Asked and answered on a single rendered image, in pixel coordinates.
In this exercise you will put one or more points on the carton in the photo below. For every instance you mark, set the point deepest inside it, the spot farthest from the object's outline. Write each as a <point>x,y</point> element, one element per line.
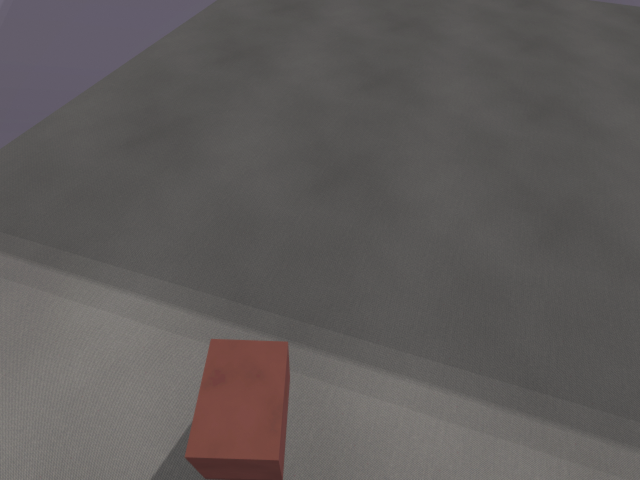
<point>239,426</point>

